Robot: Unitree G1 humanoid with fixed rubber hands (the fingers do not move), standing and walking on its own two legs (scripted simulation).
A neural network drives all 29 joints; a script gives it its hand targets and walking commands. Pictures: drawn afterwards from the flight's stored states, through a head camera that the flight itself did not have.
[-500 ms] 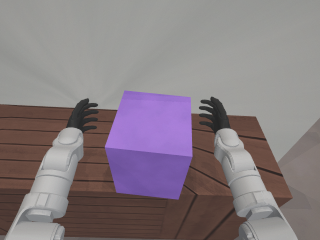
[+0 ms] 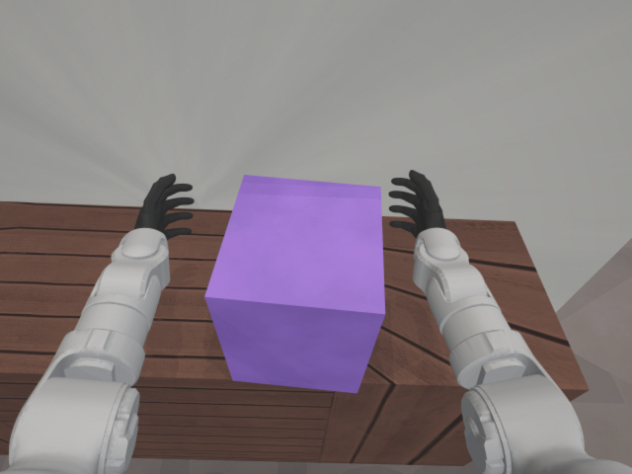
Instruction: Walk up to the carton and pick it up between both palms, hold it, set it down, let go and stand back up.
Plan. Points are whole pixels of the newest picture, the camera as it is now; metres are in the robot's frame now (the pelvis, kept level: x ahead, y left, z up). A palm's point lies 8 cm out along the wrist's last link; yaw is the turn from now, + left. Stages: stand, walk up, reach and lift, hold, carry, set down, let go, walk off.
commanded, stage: reach and lift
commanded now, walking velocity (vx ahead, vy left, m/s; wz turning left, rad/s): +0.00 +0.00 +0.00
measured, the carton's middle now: (303, 288) +0.40 +0.01 -0.02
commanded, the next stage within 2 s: none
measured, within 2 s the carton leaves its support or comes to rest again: neither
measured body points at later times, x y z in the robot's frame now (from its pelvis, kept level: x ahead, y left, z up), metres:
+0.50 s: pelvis +0.00 +0.00 -0.02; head +0.11 +0.00 +0.42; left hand +0.41 +0.20 -0.03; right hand +0.42 -0.17 -0.01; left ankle -0.01 +0.14 -0.73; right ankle +0.03 -0.10 -0.73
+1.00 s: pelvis +0.01 +0.01 -0.02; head +0.12 -0.01 +0.42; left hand +0.43 +0.17 -0.02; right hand +0.43 -0.13 -0.01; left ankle -0.01 +0.14 -0.73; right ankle +0.03 -0.10 -0.73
